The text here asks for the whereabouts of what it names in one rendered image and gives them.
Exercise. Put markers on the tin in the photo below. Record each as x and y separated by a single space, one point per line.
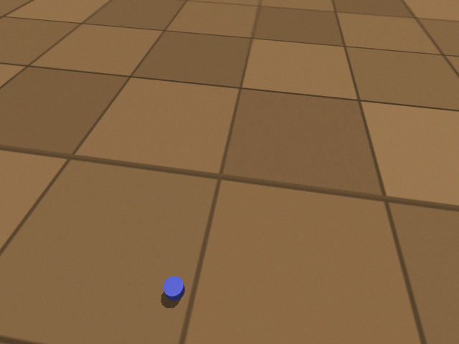
174 288

